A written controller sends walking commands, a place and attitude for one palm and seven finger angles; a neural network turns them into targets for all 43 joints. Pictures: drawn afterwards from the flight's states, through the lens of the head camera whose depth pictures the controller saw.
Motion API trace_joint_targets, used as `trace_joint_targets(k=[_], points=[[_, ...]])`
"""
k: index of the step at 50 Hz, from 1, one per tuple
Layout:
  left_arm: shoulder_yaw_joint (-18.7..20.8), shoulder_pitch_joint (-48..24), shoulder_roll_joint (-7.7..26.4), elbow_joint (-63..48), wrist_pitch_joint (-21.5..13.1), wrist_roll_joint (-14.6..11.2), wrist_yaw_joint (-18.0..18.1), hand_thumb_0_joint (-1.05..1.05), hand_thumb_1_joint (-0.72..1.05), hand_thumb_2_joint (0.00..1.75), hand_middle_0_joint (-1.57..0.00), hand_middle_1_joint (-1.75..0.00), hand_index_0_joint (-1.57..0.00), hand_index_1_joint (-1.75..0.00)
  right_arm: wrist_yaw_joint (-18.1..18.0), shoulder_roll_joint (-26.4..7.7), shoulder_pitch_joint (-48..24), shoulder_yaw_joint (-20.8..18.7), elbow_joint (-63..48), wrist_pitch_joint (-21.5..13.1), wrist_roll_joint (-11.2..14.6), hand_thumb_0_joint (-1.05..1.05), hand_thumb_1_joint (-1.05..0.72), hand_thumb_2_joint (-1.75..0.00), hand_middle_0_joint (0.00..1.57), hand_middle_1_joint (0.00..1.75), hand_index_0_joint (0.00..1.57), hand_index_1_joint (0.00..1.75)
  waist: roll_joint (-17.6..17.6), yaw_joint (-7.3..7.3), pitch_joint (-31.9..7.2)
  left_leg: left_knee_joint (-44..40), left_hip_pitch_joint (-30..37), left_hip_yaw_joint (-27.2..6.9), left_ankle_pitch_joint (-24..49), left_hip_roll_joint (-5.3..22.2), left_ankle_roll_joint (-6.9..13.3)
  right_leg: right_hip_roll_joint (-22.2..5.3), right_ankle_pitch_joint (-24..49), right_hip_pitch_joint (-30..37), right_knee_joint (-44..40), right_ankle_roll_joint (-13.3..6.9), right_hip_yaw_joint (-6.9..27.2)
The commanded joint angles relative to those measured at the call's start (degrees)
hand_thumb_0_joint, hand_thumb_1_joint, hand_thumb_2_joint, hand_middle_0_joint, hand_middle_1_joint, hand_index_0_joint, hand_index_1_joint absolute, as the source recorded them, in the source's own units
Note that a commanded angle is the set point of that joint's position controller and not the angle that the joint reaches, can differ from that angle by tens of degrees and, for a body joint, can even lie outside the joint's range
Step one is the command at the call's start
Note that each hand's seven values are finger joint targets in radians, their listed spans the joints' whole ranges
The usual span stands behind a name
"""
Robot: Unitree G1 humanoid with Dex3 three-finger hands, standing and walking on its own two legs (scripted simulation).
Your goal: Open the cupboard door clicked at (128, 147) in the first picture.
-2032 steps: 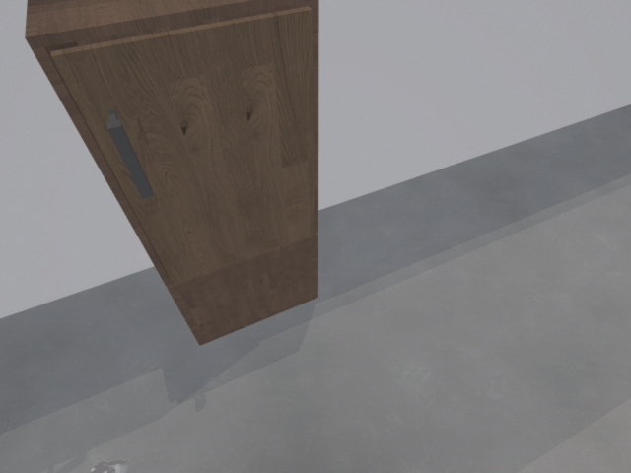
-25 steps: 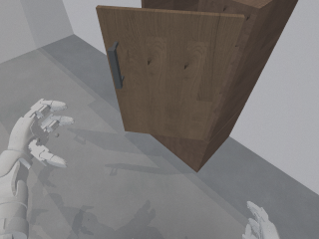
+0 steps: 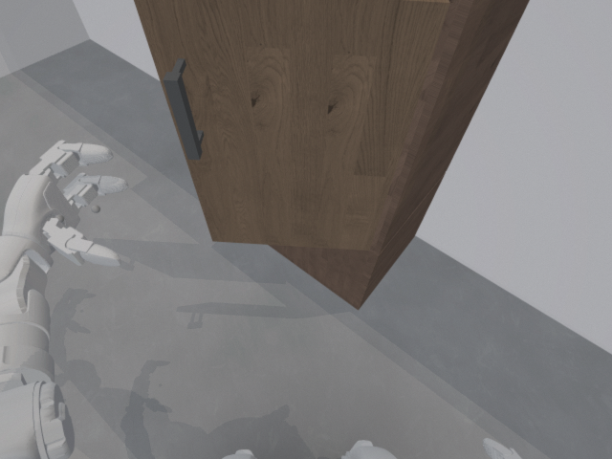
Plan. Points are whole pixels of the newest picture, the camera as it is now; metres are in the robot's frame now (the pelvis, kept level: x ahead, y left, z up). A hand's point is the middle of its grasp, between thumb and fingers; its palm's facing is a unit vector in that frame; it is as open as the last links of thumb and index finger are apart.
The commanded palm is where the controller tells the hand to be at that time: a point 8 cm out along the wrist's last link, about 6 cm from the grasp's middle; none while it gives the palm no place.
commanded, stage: move the hooked fingers beside the handle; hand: left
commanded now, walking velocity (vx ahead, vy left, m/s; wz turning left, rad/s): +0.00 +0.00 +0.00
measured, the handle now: (187, 112) +0.60 +0.20 +0.09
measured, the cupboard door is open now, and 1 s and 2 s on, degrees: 36 36 36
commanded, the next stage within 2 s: slide the fingers in behind the handle in 2.00 s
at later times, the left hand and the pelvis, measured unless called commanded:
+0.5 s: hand (120, 159) +0.48 +0.26 +0.10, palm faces -0.05 -1.00 -0.01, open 13.9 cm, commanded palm +0.47 +0.31 +0.09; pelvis +0.00 +0.01 -0.01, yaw -1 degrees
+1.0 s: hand (137, 119) +0.57 +0.27 +0.10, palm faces -0.05 -1.00 -0.01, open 13.9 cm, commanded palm +0.55 +0.31 +0.09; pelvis +0.01 +0.02 -0.02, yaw -3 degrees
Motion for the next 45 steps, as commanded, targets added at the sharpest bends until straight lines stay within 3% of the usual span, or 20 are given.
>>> trace_joint_targets(k=[1,3,4,6,8,12,15,17,19,22,25,29,33,34,37,39,41,43,44,45], points=[[2.89,-25.76,18.56,-8.12,-4.36,-0.76,-0.29,0.00,-0.50,0.30,-0.30,-1.20,-0.30,-1.20,-0.74,-9.28,2.69,-3.46,-5.65,-1.11,0.07,0.00,-0.90,-0.90,0.20,0.30,0.20,0.30,4.90,-0.93,-19.66,-5.93,4.58,-2.04,15.74,-1.85,1.09,1.46,13.50,11.82,-3.39,-0.93,2.30],[1.15,-28.38,16.94,-6.59,-4.52,-0.69,-0.20,0.00,-0.50,0.30,-0.30,-1.20,-0.30,-1.20,-0.63,-9.24,3.25,-3.38,-5.51,-0.59,-0.05,0.00,-0.90,-0.90,0.20,0.30,0.20,0.30,4.46,-1.74,-19.68,-5.43,5.07,-2.11,16.84,-1.77,1.16,1.72,14.07,10.62,-2.97,-1.03,1.99],[2.84,-28.34,19.12,-4.58,-4.46,-0.27,0.06,0.00,-0.50,0.30,-0.30,-1.20,-0.30,-1.20,-0.56,-9.46,3.76,-3.53,-5.20,-0.19,-0.09,0.00,-0.90,-0.90,0.20,0.30,0.20,0.30,3.60,-1.37,-19.98,-5.29,4.20,-2.14,16.14,-1.66,1.08,1.64,13.56,10.75,-3.02,-0.84,2.14],[2.06,-31.46,19.33,-2.55,-4.78,0.61,0.34,0.00,-0.50,0.30,-0.30,-1.20,-0.30,-1.20,-0.46,-9.48,4.22,-3.35,-4.83,0.38,-0.22,0.00,-0.90,-0.90,0.20,0.30,0.20,0.30,4.48,-2.06,-20.08,-5.03,3.52,-2.20,15.19,-1.63,1.10,1.55,12.83,9.81,-2.71,-0.76,2.23],[4.30,-32.67,22.47,-1.01,-5.35,0.99,0.84,0.00,-0.50,0.30,-0.30,-1.20,-0.30,-1.20,-0.34,-9.82,4.75,-3.28,-4.96,1.08,-0.42,0.00,-0.90,-0.90,0.20,0.30,0.20,0.30,4.35,-1.73,-21.05,-4.39,2.39,-2.09,15.99,-1.64,1.17,1.72,13.59,10.61,-1.97,-0.94,2.38],[3.39,-35.24,22.28,0.06,-6.54,2.43,1.15,0.00,-0.50,0.30,-0.30,-1.20,-0.30,-1.20,0.11,-9.69,5.81,-3.43,-4.82,2.19,-0.67,0.00,-0.90,-0.90,0.20,0.30,0.20,0.30,6.66,-2.16,-23.56,-3.66,4.02,-2.47,17.98,-1.38,0.92,1.76,14.36,9.03,-1.21,-0.90,2.07],[3.85,-37.84,23.85,4.58,-5.82,2.59,0.83,0.00,-0.50,0.30,-0.30,-1.20,-0.30,-1.20,0.18,-10.23,6.76,-3.27,-4.39,3.36,-0.65,0.00,-0.90,-0.90,0.20,0.30,0.20,0.30,3.50,-3.50,-22.44,-2.95,0.77,-2.18,15.91,-1.24,1.33,1.93,13.99,8.71,-1.29,-0.47,2.46],[3.34,-40.30,24.71,5.15,-5.72,3.73,1.08,0.00,-0.50,0.30,-0.30,-1.20,-0.30,-1.20,0.12,-10.32,7.39,-3.26,-4.23,3.90,-0.71,0.00,-0.90,-0.90,0.20,0.30,0.20,0.30,4.80,-3.94,-21.73,-2.97,0.35,-2.55,15.26,-1.25,1.38,1.87,12.93,7.39,-1.16,-0.54,2.32],[3.10,-42.34,24.87,3.60,-6.39,3.90,1.06,0.00,-0.50,0.30,-0.30,-1.20,-0.30,-1.20,0.21,-10.19,7.96,-3.31,-4.14,4.36,-0.94,0.00,-0.90,-0.90,0.20,0.30,0.20,0.30,8.36,-4.03,-25.18,-2.21,3.48,-2.66,18.35,-1.16,1.08,2.11,14.30,6.59,-0.52,-0.76,2.26],[3.94,-44.39,26.76,7.46,-5.86,4.51,1.48,0.00,-0.50,0.30,-0.30,-1.20,-0.30,-1.20,0.16,-10.65,9.23,-3.17,-3.33,5.21,-1.03,0.00,-0.90,-0.90,0.20,0.30,0.20,0.30,4.76,-5.38,-23.75,-1.58,0.15,-2.61,16.43,-0.98,1.51,2.24,13.69,6.43,-0.90,-0.34,2.51],[3.58,-47.13,28.04,9.71,-5.47,5.47,1.37,0.00,-0.50,0.30,-0.30,-1.20,-0.30,-1.20,0.11,-10.92,10.25,-2.83,-2.95,5.89,-1.23,0.00,-0.90,-0.90,0.20,0.30,0.20,0.30,6.20,-6.15,-23.79,-1.18,-0.52,-2.86,15.96,-0.92,1.50,2.32,12.90,5.18,-0.62,-0.43,2.40],[5.40,-49.57,31.78,9.18,-5.88,6.41,1.35,0.00,-0.50,0.30,-0.30,-1.20,-0.30,-1.20,0.21,-11.18,11.93,-2.81,-3.00,6.89,-1.64,0.00,-0.90,-0.90,0.20,0.30,0.20,0.30,8.83,-6.14,-28.09,-0.04,1.11,-3.24,19.69,-0.76,1.35,2.61,15.11,5.35,0.27,-0.63,2.35],[3.98,-51.97,31.30,12.71,-4.71,7.02,1.30,0.00,-0.50,0.30,-0.30,-1.20,-0.30,-1.20,0.31,-11.32,13.26,-2.44,-2.77,7.88,-1.72,0.00,-0.90,-0.90,0.20,0.30,0.20,0.30,7.67,-7.96,-25.41,0.55,-0.52,-3.48,19.61,-0.48,1.56,2.98,14.83,3.22,0.12,-0.57,1.95],[4.05,-53.33,32.01,12.39,-4.56,7.40,1.34,0.00,-0.50,0.30,-0.30,-1.20,-0.30,-1.20,0.38,-11.41,13.47,-2.42,-2.58,8.06,-1.86,0.00,-0.90,-0.90,0.20,0.30,0.20,0.30,9.63,-8.13,-26.45,0.68,0.11,-3.48,19.65,-0.37,1.45,2.89,14.60,2.66,0.09,-0.40,2.10],[3.35,-55.84,32.78,12.89,-3.89,8.88,1.99,0.00,-0.50,0.30,-0.30,-1.20,-0.30,-1.20,0.47,-11.46,14.65,-2.27,-2.27,8.68,-2.13,0.00,-0.90,-0.90,0.20,0.30,0.20,0.30,10.88,-9.19,-26.36,1.40,0.32,-3.75,20.27,-0.10,1.49,2.98,13.83,0.39,0.15,-0.37,1.83],[4.53,-57.20,34.45,13.61,-3.91,9.05,2.36,0.00,-0.50,0.30,-0.30,-1.20,-0.30,-1.20,0.45,-11.69,15.40,-2.18,-2.33,9.08,-2.34,0.00,-0.90,-0.90,0.20,0.30,0.20,0.30,10.70,-9.49,-28.16,1.94,0.87,-4.05,21.83,0.07,1.37,3.27,14.72,0.30,0.55,-0.35,1.64],[4.29,-58.83,35.68,15.36,-3.27,10.00,2.75,0.00,-0.50,0.30,-0.30,-1.20,-0.30,-1.20,0.40,-11.76,15.94,-1.83,-2.13,9.44,-2.45,0.00,-0.90,-0.90,0.20,0.30,0.20,0.30,10.65,-10.32,-26.45,2.36,-0.86,-4.16,20.88,0.16,1.42,3.22,14.00,-0.65,0.65,-0.30,1.45],[4.07,-60.72,35.92,15.50,-3.17,10.47,3.08,0.00,-0.50,0.30,-0.30,-1.20,-0.30,-1.20,0.40,-11.77,16.37,-1.59,-2.47,9.56,-2.61,0.00,-0.90,-0.90,0.20,0.30,0.20,0.30,12.04,-10.94,-27.34,3.00,-0.87,-4.01,21.69,0.06,1.58,3.45,14.80,-1.06,0.97,-0.48,1.47],[5.62,-60.88,38.92,16.06,-3.07,11.17,3.17,0.00,-0.50,0.30,-0.30,-1.20,-0.30,-1.20,0.35,-11.97,16.91,-1.43,-2.36,9.80,-2.76,0.00,-0.90,-0.90,0.20,0.30,0.20,0.30,12.11,-10.67,-29.10,3.52,-1.33,-4.05,22.11,0.24,1.52,3.40,15.08,-0.45,1.29,-0.33,1.51],[5.17,-61.41,39.03,17.09,-2.82,11.46,3.18,0.00,-0.50,0.30,-0.30,-1.20,-0.30,-1.20,0.35,-11.93,17.08,-1.28,-2.36,9.93,-2.81,0.00,-0.90,-0.90,0.20,0.30,0.20,0.30,12.24,-11.31,-28.50,3.88,-1.98,-3.99,22.34,0.31,1.60,3.48,15.59,-0.61,1.37,-0.30,1.59]])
